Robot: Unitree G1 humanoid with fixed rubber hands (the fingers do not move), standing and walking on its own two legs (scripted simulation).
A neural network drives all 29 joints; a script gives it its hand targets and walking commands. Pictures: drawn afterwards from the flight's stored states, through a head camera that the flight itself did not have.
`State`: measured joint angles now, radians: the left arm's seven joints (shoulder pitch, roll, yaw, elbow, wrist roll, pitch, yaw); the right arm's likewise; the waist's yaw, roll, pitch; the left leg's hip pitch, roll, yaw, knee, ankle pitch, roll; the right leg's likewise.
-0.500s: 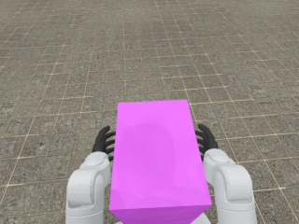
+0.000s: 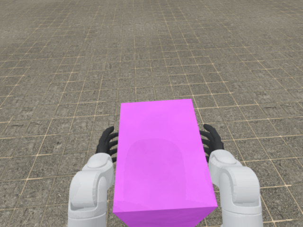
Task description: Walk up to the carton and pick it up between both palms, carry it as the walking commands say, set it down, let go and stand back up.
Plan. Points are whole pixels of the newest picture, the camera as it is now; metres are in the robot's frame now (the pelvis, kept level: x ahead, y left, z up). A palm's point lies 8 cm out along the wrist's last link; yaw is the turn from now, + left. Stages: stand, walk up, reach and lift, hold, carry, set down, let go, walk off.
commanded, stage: carry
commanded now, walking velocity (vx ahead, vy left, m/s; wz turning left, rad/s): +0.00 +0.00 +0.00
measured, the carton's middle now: (160, 170) +0.26 -0.01 +0.03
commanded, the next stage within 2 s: hold in 1.98 s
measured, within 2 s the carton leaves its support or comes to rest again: neither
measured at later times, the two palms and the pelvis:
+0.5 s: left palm (96, 178) +0.21 +0.14 +0.09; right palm (212, 171) +0.22 -0.12 +0.09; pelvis -0.04 +0.00 +0.00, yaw +2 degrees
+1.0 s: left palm (100, 167) +0.24 +0.14 +0.09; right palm (210, 159) +0.25 -0.13 +0.09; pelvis -0.01 +0.00 +0.00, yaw +2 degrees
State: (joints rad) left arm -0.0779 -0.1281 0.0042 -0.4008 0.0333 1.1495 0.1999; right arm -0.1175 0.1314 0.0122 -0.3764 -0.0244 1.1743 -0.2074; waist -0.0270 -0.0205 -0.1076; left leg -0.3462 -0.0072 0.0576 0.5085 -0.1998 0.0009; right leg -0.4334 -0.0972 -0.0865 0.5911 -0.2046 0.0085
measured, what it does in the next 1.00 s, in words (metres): stands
